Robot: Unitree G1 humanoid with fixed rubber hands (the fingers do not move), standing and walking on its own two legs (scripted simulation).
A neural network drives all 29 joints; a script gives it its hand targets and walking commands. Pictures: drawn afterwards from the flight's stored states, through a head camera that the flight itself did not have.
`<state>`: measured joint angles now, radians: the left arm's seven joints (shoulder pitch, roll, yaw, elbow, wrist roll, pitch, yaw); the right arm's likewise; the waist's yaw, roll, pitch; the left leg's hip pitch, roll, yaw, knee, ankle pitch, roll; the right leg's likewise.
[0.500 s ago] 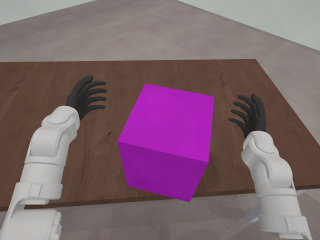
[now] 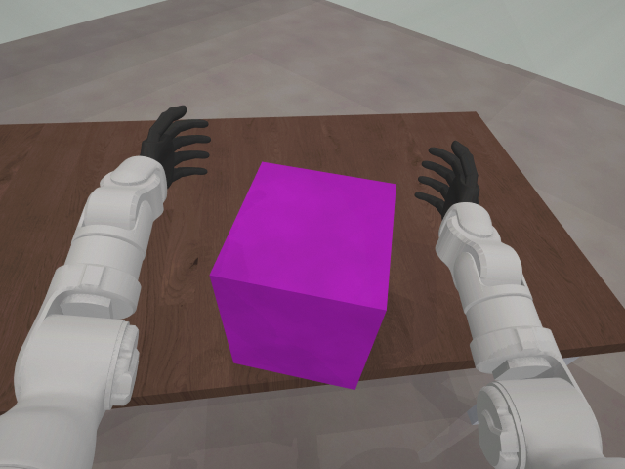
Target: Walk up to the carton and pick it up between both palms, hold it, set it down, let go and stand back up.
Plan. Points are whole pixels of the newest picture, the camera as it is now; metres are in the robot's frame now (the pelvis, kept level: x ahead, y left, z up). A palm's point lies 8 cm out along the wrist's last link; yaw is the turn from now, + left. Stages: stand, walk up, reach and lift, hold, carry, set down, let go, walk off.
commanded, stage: reach and lift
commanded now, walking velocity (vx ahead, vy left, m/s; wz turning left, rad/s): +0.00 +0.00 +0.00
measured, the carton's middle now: (309, 279) +0.38 -0.05 -0.01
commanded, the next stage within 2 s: none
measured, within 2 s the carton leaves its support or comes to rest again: neither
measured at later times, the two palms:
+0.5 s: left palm (185, 230) +0.44 +0.13 +0.06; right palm (418, 260) +0.35 -0.20 +0.05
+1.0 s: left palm (208, 239) +0.44 +0.10 +0.04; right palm (409, 267) +0.36 -0.19 +0.03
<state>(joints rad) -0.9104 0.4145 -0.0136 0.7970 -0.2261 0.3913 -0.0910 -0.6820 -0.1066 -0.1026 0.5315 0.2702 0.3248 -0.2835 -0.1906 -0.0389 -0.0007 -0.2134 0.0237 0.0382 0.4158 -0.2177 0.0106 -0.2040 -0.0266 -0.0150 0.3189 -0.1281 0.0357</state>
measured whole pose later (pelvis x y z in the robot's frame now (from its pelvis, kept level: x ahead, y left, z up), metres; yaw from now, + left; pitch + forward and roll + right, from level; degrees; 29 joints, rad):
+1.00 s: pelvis -0.02 +0.00 -0.03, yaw +0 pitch +16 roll -3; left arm -0.97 0.22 -0.05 1.32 -0.14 -0.17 -0.01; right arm -0.78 0.02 -0.16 1.15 0.17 -0.26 -0.31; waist -0.18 0.00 -0.17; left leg -0.70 0.05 0.01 0.71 -0.29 0.01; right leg -0.67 -0.01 -0.03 0.57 -0.19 0.04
